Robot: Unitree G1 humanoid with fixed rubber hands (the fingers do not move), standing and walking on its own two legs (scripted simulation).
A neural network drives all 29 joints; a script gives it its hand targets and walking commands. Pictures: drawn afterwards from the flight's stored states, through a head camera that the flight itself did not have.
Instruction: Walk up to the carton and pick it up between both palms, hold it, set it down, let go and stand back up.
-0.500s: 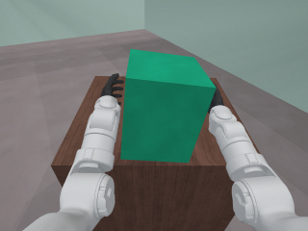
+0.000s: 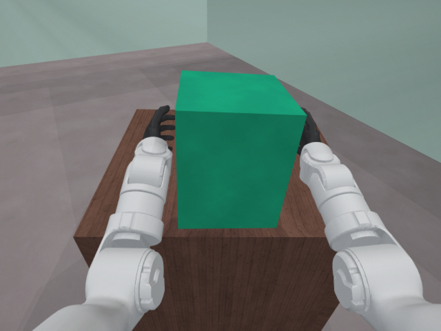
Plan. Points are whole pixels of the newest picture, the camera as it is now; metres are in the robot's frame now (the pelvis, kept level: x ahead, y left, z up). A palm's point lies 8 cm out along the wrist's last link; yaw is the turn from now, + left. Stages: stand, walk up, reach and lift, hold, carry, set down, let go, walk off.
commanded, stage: reach and lift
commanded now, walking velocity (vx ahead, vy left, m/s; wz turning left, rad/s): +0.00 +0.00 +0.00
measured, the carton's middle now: (228, 148) +0.42 +0.03 +0.16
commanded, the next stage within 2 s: hold in 0.26 s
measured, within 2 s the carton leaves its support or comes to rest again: neither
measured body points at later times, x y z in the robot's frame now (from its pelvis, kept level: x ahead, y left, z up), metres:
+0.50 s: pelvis +0.00 +0.00 +0.00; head -0.09 +0.03 +0.44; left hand +0.37 +0.18 +0.22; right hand +0.39 -0.12 +0.22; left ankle +0.04 +0.11 -0.74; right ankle +0.00 -0.14 -0.74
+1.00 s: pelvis -0.01 +0.00 +0.00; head -0.10 +0.03 +0.44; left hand +0.36 +0.18 +0.22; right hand +0.38 -0.11 +0.23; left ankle +0.04 +0.11 -0.74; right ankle +0.00 -0.14 -0.74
